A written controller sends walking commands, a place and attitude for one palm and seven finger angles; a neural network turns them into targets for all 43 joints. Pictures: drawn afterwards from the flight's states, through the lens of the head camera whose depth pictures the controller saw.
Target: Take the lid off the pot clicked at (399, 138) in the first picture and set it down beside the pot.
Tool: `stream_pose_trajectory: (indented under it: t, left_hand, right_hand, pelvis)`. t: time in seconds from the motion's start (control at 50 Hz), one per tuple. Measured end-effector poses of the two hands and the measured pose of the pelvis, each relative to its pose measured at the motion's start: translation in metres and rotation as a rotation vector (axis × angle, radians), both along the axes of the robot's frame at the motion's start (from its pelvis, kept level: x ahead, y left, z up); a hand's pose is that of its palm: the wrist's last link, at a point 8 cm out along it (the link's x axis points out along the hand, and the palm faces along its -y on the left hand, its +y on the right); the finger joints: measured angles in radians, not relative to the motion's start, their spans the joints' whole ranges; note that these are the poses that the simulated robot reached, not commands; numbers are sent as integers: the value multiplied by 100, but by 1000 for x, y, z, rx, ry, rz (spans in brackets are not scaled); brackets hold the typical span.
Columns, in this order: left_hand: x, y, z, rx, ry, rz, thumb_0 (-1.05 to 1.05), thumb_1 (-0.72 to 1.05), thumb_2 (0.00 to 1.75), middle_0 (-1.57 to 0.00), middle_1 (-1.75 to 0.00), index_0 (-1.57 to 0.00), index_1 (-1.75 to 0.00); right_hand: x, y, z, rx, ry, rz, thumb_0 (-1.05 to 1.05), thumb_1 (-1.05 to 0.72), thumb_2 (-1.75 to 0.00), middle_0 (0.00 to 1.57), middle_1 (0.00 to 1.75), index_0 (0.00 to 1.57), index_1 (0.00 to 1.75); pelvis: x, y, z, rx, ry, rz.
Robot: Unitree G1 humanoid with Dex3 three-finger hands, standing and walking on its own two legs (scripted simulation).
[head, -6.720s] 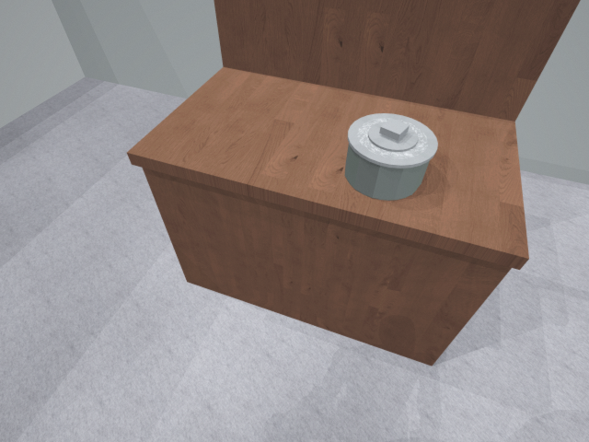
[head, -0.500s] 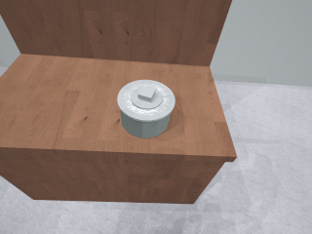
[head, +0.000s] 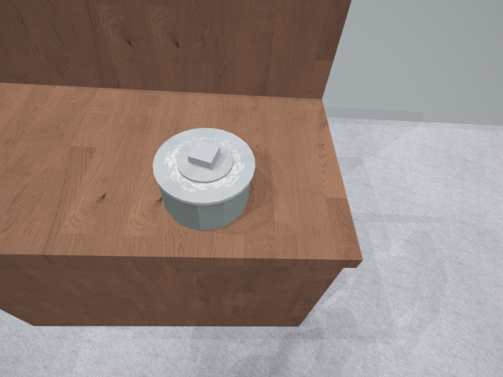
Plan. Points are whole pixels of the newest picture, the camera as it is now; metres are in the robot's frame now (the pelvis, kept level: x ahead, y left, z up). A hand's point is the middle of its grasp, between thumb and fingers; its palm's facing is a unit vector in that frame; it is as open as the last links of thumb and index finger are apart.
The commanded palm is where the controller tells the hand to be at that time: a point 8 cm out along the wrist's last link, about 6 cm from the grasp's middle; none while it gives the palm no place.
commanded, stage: come to a stop and stand still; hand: left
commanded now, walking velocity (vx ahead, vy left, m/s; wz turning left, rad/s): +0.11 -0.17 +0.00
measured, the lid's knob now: (204, 154) +0.49 +0.12 +0.04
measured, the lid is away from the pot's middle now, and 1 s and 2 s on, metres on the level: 0.00 0.00 0.00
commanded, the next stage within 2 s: look again from close up in 1.08 s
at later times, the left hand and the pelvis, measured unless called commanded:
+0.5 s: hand out of the picture +0.04 +0.14 -0.17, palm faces +0.05 -0.98 -0.19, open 7.3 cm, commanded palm none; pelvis +0.03 -0.04 +0.01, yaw +2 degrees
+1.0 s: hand out of the picture +0.02 +0.14 -0.16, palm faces -0.01 -0.97 -0.24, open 7.4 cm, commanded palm none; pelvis -0.01 -0.05 +0.00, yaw +0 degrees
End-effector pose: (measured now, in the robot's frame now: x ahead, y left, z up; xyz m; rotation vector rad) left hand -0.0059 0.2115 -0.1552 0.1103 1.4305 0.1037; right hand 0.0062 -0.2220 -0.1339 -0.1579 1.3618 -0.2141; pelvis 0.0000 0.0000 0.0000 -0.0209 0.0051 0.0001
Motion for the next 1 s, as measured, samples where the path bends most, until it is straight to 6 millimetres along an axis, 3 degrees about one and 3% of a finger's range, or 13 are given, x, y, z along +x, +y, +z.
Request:
stream_pose_trajectory:
  t: [0.06, 0.12, 0.24, 0.36, 0.54, 0.78, 1.0]
  left_hand:
    - [19, 6, 5, 46, -71, 11, 3, 94, 90, -21, -30, -20, -30]
    - [26, 7, -2, 85, -100, 14, 2, 93, 90, -20, -30, -20, -30]
    - [31, -5, -7, 51, -61, 31, 1, 92, 90, -20, -29, -20, -30]
    - [42, -23, -1, 20, -44, 51, 2, 93, 90, -20, -30, -20, -30]
    - [36, -23, 17, 68, -58, 31, 2, 93, 90, -20, -30, -20, -30]
    - [32, -19, 27, 121, -166, -18, 1, 91, 90, -21, -30, -20, -30]
    - [21, -24, 25, 103, -145, -42, 1, 91, 90, -20, -30, -20, -30]
  right_hand:
    - [1, -13, -7, 18, 30, 14, 1, -92, -90, 20, 30, 20, 30]
    - [10, -28, -18, 19, 47, 15, 1, -91, -90, 20, 30, 20, 30]
    - [44, -34, -7, -13, -6, 37, 1, -92, -90, 20, 30, 20, 30]
    - [63, -33, 7, -26, -31, 56, 2, -94, -90, 20, 30, 20, 30]
    - [75, -40, 5, 14, -69, 65, 1, -93, -90, 20, 30, 20, 30]
    - [52, -49, -7, 58, -174, 70, 1, -91, -90, 20, 30, 20, 30]
    - [-15, -51, -10, 69, -34, 43, 1, -91, -90, 20, 30, 20, 30]
  pelvis:
    - [4, -13, -3, -4, 2, 4]
    - [8, -24, -14, -5, -7, 23]
    - [26, -26, -10, -27, -3, 30]
    - [39, -28, 2, 12, -14, 25]
    - [26, -38, 9, 25, -9, 25]
    - [-1, -41, 0, 21, -37, 12]
    - [-12, -47, 1, 32, -12, -1]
